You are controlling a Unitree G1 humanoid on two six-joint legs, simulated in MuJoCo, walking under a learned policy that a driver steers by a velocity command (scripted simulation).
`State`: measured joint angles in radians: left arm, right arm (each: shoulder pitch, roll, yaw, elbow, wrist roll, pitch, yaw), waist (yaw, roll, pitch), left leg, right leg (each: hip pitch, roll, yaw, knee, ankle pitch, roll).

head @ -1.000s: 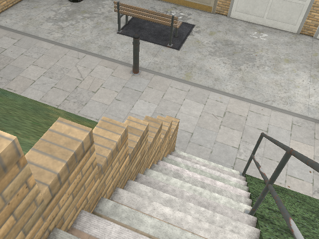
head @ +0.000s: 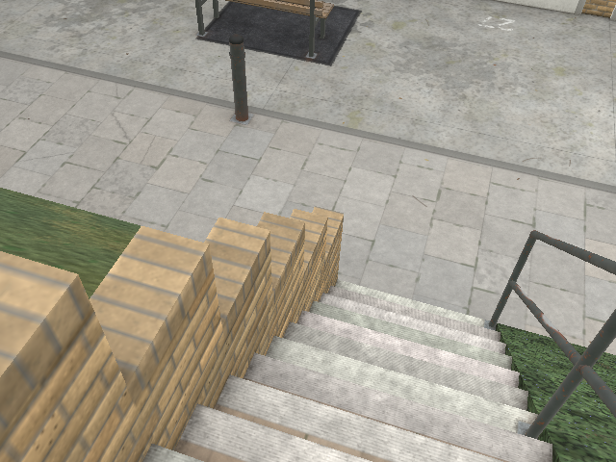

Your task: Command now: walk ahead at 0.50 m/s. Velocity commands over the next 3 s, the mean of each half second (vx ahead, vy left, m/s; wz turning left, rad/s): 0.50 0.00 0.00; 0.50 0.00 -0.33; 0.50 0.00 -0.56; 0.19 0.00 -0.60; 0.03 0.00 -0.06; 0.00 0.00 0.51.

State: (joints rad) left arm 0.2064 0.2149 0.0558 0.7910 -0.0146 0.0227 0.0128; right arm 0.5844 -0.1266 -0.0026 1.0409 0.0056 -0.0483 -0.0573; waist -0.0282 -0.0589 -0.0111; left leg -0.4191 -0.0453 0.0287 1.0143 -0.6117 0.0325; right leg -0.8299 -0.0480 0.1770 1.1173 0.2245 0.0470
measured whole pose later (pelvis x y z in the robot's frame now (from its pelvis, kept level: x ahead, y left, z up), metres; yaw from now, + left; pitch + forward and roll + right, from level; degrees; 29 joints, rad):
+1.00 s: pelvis +0.50 -0.05 -0.44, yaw -11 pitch +0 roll +2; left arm 0.23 0.22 0.07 0.78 -0.01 0.04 -0.01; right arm 0.52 -0.16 -0.01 1.06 0.01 -0.07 -0.06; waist -0.03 -0.04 0.00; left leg -0.34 0.07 0.15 1.09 -0.74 -0.01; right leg -0.72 -0.02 0.18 0.83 0.54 -0.01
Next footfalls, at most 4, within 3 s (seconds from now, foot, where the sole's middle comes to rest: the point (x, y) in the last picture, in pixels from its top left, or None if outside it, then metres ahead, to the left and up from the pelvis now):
0.18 right None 0.15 -0.16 -0.92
0.66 left None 0.48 0.08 -1.13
1.12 right None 0.61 -0.21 -1.34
1.58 left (326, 437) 0.90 -0.10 -1.55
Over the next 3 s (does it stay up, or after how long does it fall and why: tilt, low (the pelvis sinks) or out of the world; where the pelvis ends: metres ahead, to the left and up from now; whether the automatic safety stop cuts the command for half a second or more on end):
stays up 0.89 -0.11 -0.80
